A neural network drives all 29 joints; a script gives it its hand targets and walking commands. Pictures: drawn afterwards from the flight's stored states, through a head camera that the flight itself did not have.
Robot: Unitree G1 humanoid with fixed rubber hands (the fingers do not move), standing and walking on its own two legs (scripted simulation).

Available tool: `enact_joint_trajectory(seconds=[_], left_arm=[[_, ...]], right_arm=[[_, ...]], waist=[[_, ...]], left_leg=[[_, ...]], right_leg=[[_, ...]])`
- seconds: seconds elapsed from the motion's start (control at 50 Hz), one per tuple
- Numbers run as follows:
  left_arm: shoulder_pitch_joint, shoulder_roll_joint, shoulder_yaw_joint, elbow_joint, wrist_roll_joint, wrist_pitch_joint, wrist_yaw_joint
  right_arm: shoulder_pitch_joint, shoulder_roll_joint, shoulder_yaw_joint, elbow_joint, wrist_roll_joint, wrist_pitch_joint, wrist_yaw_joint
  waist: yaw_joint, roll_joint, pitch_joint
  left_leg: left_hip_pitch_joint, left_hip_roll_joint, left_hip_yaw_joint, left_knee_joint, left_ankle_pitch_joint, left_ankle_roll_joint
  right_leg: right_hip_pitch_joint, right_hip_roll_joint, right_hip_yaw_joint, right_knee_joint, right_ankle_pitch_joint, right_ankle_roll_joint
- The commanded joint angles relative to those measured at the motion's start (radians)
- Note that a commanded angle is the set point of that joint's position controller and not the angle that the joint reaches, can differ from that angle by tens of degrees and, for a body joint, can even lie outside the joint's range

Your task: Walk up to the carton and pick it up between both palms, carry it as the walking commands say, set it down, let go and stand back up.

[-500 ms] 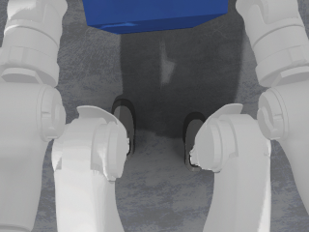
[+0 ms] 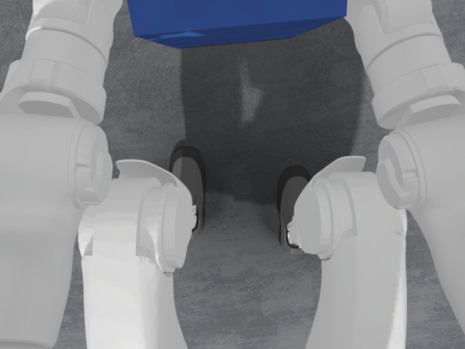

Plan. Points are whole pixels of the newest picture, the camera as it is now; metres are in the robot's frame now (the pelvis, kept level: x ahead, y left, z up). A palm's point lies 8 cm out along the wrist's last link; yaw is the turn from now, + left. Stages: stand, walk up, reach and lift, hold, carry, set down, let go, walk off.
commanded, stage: reach and lift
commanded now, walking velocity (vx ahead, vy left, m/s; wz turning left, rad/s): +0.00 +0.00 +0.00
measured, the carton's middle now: out of the picture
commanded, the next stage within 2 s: none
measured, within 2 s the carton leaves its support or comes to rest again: leaves its support in 0.56 s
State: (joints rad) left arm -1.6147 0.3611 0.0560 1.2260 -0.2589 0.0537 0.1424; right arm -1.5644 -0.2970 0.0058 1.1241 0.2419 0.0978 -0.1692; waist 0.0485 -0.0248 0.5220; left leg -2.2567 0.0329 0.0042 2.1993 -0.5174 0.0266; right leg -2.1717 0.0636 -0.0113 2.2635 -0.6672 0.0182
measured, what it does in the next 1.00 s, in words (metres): stands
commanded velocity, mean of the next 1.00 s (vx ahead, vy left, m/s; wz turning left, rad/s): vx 0.00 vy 0.00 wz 0.00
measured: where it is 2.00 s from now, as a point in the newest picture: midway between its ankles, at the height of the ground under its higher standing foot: (240, 216)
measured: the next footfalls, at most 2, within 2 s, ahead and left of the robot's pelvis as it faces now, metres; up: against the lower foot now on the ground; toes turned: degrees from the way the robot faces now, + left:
none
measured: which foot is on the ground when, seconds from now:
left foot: down 0.00-1.00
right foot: down 0.00-1.00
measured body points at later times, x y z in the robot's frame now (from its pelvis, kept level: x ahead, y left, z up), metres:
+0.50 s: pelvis +0.00 +0.00 -0.01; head +0.38 +0.01 +0.22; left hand +0.56 +0.20 -0.19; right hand +0.57 -0.10 -0.20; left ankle +0.13 +0.12 -0.33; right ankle +0.10 -0.12 -0.33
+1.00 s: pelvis -0.01 +0.01 +0.03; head +0.37 +0.05 +0.26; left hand +0.56 +0.21 -0.13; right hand +0.56 -0.08 -0.14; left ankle +0.13 +0.12 -0.33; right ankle +0.10 -0.12 -0.33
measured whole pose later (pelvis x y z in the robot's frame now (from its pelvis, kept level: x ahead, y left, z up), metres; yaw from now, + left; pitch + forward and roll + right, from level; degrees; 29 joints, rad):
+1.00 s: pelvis -0.01 +0.01 +0.03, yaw -1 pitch +30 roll -3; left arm -1.52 0.29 0.23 0.86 -0.08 0.36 0.19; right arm -1.45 -0.21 -0.22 0.78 0.05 0.34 -0.16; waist 0.08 -0.02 0.53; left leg -2.14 -0.06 -0.06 2.14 -0.51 -0.02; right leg -2.04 0.08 -0.01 2.17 -0.65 0.05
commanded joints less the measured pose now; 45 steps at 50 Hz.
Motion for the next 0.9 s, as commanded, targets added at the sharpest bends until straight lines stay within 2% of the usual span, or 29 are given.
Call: enact_joint_trajectory(seconds=[0.0, 0.02, 0.08, 0.1, 0.12, 0.16, 0.22, 0.26, 0.28, 0.3, 0.34, 0.36, 0.42, 0.5, 0.52, 0.56, 0.58, 0.62, 0.66, 0.68, 0.7, 0.72, 0.74, 0.76, 0.78, 0.8, 0.84, 0.86, 0.88], left_arm=[[-0.567, -0.755, -0.175, -0.240, -0.003, 0.029, -0.230], [-0.566, -0.786, -0.150, -0.223, 0.032, 0.048, -0.256], [-0.509, -0.874, -0.121, -0.213, 0.045, 0.076, -0.295], [-0.515, -0.878, -0.114, -0.230, 0.044, 0.074, -0.310], [-0.487, -0.905, -0.116, -0.254, 0.046, 0.083, -0.313], [-0.497, -0.987, -0.128, -0.240, 0.025, 0.096, -0.332], [-0.482, -0.972, -0.119, -0.241, 0.027, 0.113, -0.354], [-0.539, -0.950, -0.131, -0.316, 0.009, 0.108, -0.364], [-0.500, -1.000, -0.135, -0.340, -0.008, 0.107, -0.361], [-0.477, -0.995, -0.127, -0.293, 0.001, 0.109, -0.364], [-0.512, -0.995, -0.163, -0.350, -0.036, 0.109, -0.356], [-0.510, -1.004, -0.170, -0.397, -0.030, 0.106, -0.352], [-0.528, -0.962, -0.148, -0.460, -0.018, 0.105, -0.343], [-0.610, -1.018, -0.186, -0.539, -0.045, 0.134, -0.341], [-0.569, -1.028, -0.168, -0.522, -0.024, 0.134, -0.335], [-0.650, -1.000, -0.224, -0.642, -0.060, 0.131, -0.316], [-0.610, -0.998, -0.153, -0.540, -0.006, 0.144, -0.313], [-0.691, -1.015, -0.189, -0.642, -0.018, 0.149, -0.316], [-0.679, -1.016, -0.211, -0.592, 0.011, 0.168, -0.307], [-0.680, -1.059, -0.241, -0.637, -0.015, 0.182, -0.295], [-0.669, -1.057, -0.224, -0.623, 0.015, 0.182, -0.286], [-0.718, -1.060, -0.236, -0.663, -0.008, 0.185, -0.287], [-0.668, -1.095, -0.232, -0.585, 0.003, 0.201, -0.290], [-0.691, -1.099, -0.230, -0.604, 0.016, 0.201, -0.284], [-0.658, -1.089, -0.206, -0.575, 0.021, 0.214, -0.287], [-0.709, -1.127, -0.226, -0.658, 0.018, 0.209, -0.283], [-0.632, -1.127, -0.187, -0.506, 0.059, 0.235, -0.284], [-0.714, -1.139, -0.239, -0.600, 0.025, 0.233, -0.283], [-0.670, -1.141, -0.222, -0.564, 0.056, 0.247, -0.280]], right_arm=[[-0.616, 0.758, 0.153, -0.223, -0.022, -0.015, 0.229], [-0.619, 0.831, 0.127, -0.213, -0.031, 0.007, 0.255], [-0.694, 0.868, 0.135, -0.282, -0.027, 0.015, 0.296], [-0.641, 0.934, 0.139, -0.255, -0.047, 0.030, 0.305], [-0.622, 0.928, 0.111, -0.238, -0.036, 0.032, 0.309], [-0.607, 0.928, 0.130, -0.284, -0.054, 0.031, 0.315], [-0.654, 0.976, 0.153, -0.312, -0.018, 0.049, 0.327], [-0.633, 1.011, 0.160, -0.308, -0.006, 0.062, 0.325], [-0.625, 0.990, 0.156, -0.360, -0.007, 0.057, 0.317], [-0.630, 1.004, 0.159, -0.371, -0.012, 0.052, 0.310], [-0.648, 0.967, 0.155, -0.405, -0.004, 0.048, 0.306], [-0.609, 1.015, 0.176, -0.425, 0.016, 0.048, 0.305], [-0.681, 1.046, 0.220, -0.487, 0.041, 0.056, 0.297], [-0.760, 1.042, 0.216, -0.587, 0.030, 0.066, 0.264], [-0.802, 1.022, 0.220, -0.624, 0.048, 0.053, 0.259], [-0.724, 1.055, 0.206, -0.567, 0.033, 0.073, 0.248], [-0.795, 1.055, 0.205, -0.565, 0.024, 0.071, 0.250], [-0.742, 1.058, 0.175, -0.552, -0.020, 0.089, 0.246], [-0.764, 1.024, 0.151, -0.523, -0.030, 0.097, 0.250], [-0.838, 1.009, 0.196, -0.665, 0.002, 0.086, 0.245], [-0.818, 1.042, 0.186, -0.585, 0.003, 0.099, 0.243], [-0.787, 1.056, 0.178, -0.604, -0.025, 0.118, 0.245], [-0.807, 1.051, 0.193, -0.608, -0.016, 0.114, 0.251], [-0.814, 0.987, 0.180, -0.636, -0.026, 0.113, 0.243], [-0.876, 1.002, 0.169, -0.645, -0.017, 0.116, 0.245], [-0.834, 1.015, 0.146, -0.641, -0.026, 0.124, 0.250], [-0.825, 0.974, 0.125, -0.566, -0.078, 0.140, 0.263], [-0.817, 0.985, 0.106, -0.556, -0.083, 0.147, 0.273], [-0.815, 0.981, 0.108, -0.570, -0.077, 0.151, 0.277]], waist=[[0.016, -0.010, -1.340], [0.051, -0.003, -1.291], [0.068, -0.032, -1.260], [0.067, -0.106, -1.269], [0.070, -0.028, -1.224], [0.040, -0.049, -1.244], [0.101, -0.028, -1.263], [0.092, -0.084, -1.297], [0.053, -0.078, -1.399], [0.069, -0.073, -1.391], [0.027, -0.036, -1.455], [0.078, -0.015, -1.532], [0.129, -0.079, -1.647], [0.093, -0.068, -1.848], [0.123, -0.043, -1.878], [0.078, -0.025, -1.949], [0.131, -0.034, -1.892], [0.097, -0.012, -1.961], [0.102, 0.046, -1.929], [0.094, 0.036, -2.103], [0.123, 0.070, -2.024], [0.058, -0.013, -2.052], [0.081, 0.041, -2.019], [0.049, 0.047, -2.042], [0.086, 0.057, -1.990], [0.041, 0.065, -2.069], [0.029, 0.068, -1.908], [0.003, 0.085, -1.952], [0.018, 0.078, -2.002]], left_leg=[[0.812, -0.115, 0.005, -0.083, 0.420, -0.018], [0.766, -0.116, 0.019, -0.085, 0.379, -0.015], [0.741, -0.113, 0.028, -0.077, 0.330, 0.000], [0.719, -0.122, 0.028, -0.074, 0.338, 0.004], [0.719, -0.111, 0.037, -0.078, 0.331, -0.001], [0.742, -0.120, 0.030, -0.053, 0.393, -0.002], [0.706, -0.113, 0.044, -0.051, 0.337, 0.011], [0.669, -0.105, 0.054, -0.035, 0.381, 0.009], [0.682, -0.110, 0.054, -0.032, 0.407, 0.009], [0.675, -0.124, 0.063, -0.045, 0.420, 0.007], [0.804, -0.120, 0.034, -0.034, 0.504, 0.009], [0.849, -0.126, 0.042, -0.042, 0.546, 0.006], [0.818, -0.127, 0.066, -0.046, 0.555, 0.004], [0.830, -0.127, 0.072, -0.072, 0.561, -0.017], [0.841, -0.136, 0.080, -0.058, 0.557, -0.013], [0.936, -0.127, 0.071, -0.074, 0.588, -0.021], [0.942, -0.118, 0.067, -0.086, 0.568, -0.018], [0.943, -0.130, 0.063, -0.112, 0.576, -0.033], [0.987, -0.131, 0.066, -0.134, 0.520, -0.036], [1.119, -0.134, 0.065, -0.122, 0.563, -0.039], [1.066, -0.131, 0.067, -0.128, 0.548, -0.038], [1.061, -0.133, 0.060, -0.139, 0.536, -0.040], [1.090, -0.135, 0.069, -0.139, 0.517, -0.042], [1.058, -0.138, 0.080, -0.135, 0.488, -0.051], [1.053, -0.133, 0.068, -0.145, 0.462, -0.036], [1.109, -0.148, 0.057, -0.158, 0.489, -0.044], [1.083, -0.138, 0.049, -0.180, 0.425, -0.048], [1.134, -0.145, 0.030, -0.195, 0.450, -0.052], [1.168, -0.137, 0.034, -0.193, 0.428, -0.053]], right_leg=[[0.425, 0.072, -0.019, -0.190, 0.359, -0.014], [0.427, 0.074, -0.019, -0.188, 0.343, -0.012], [0.415, 0.081, -0.048, -0.163, 0.306, -0.004], [0.436, 0.076, -0.049, -0.160, 0.316, -0.004], [0.377, 0.084, -0.046, -0.157, 0.304, -0.007], [0.389, 0.086, -0.046, -0.173, 0.341, -0.018], [0.397, 0.072, -0.024, -0.159, 0.306, -0.024], [0.452, 0.074, -0.010, -0.167, 0.379, -0.024], [0.560, 0.079, -0.013, -0.165, 0.432, -0.021], [0.535, 0.086, -0.026, -0.170, 0.439, -0.015], [0.488, 0.089, -0.039, -0.167, 0.449, -0.021], [0.540, 0.093, -0.041, -0.151, 0.508, -0.023], [0.636, 0.095, -0.024, -0.151, 0.566, -0.016], [0.770, 0.109, -0.027, -0.152, 0.613, -0.021], [0.744, 0.107, -0.018, -0.152, 0.598, -0.022], [0.751, 0.111, -0.035, -0.160, 0.591, -0.023], [0.683, 0.107, -0.040, -0.173, 0.540, -0.009], [0.733, 0.110, -0.042, -0.185, 0.568, -0.025], [0.620, 0.105, -0.060, -0.183, 0.468, -0.023], [0.704, 0.105, -0.065, -0.195, 0.494, -0.021], [0.645, 0.102, -0.056, -0.194, 0.471, -0.024], [0.714, 0.103, -0.061, -0.217, 0.489, -0.021], [0.638, 0.104, -0.066, -0.223, 0.434, -0.023], [0.659, 0.105, -0.059, -0.255, 0.425, -0.030], [0.607, 0.097, -0.052, -0.242, 0.387, -0.020], [0.630, 0.109, -0.075, -0.241, 0.421, -0.030], [0.510, 0.099, -0.090, -0.260, 0.312, -0.028], [0.498, 0.097, -0.098, -0.247, 0.323, -0.032], [0.522, 0.099, -0.094, -0.259, 0.311, -0.030]])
